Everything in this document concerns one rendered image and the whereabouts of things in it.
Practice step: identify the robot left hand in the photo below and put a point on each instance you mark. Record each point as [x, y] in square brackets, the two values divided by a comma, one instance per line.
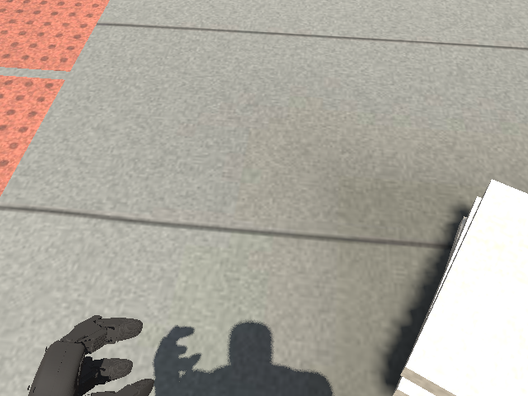
[65, 371]

